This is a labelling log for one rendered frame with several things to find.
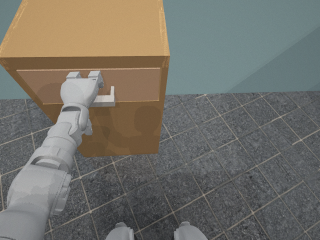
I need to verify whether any robot left forearm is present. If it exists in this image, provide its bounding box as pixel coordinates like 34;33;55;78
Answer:
7;103;89;208

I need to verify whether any drawer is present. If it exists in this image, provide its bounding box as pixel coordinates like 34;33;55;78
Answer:
16;67;160;104

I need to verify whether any robot left upper arm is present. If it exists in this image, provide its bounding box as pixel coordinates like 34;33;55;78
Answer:
0;164;72;240

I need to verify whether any left robot hand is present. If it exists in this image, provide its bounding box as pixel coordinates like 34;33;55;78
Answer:
60;70;104;136

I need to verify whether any robot left shin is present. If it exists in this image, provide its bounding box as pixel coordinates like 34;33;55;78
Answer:
115;222;128;228

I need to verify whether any cabinet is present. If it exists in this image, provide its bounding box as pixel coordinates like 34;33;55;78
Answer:
0;0;170;158

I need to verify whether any handle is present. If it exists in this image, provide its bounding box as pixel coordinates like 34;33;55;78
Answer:
90;86;116;107

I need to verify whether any left robot thigh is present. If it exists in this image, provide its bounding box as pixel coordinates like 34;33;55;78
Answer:
105;226;135;240

